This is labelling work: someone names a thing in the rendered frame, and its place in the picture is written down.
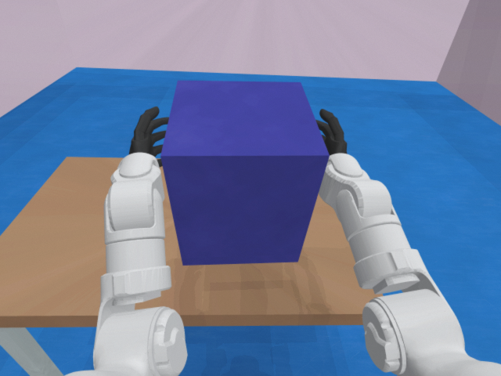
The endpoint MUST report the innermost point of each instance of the robot left hand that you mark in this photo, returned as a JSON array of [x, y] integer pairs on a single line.
[[143, 139]]

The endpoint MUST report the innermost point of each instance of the robot right forearm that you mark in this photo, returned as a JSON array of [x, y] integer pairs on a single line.
[[384, 260]]

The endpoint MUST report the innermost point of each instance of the robot left upper arm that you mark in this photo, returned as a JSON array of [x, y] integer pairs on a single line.
[[142, 342]]

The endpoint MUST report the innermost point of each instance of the robot right upper arm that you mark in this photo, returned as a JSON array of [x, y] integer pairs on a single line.
[[415, 334]]

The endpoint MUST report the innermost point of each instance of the robot right hand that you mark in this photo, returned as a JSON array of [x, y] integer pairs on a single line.
[[334, 135]]

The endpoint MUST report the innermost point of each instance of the table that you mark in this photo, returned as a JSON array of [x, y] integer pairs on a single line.
[[53, 254]]

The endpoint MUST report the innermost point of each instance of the carton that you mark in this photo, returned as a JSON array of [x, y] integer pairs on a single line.
[[243, 163]]

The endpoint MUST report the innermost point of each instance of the robot left forearm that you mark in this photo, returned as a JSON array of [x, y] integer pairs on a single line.
[[134, 233]]

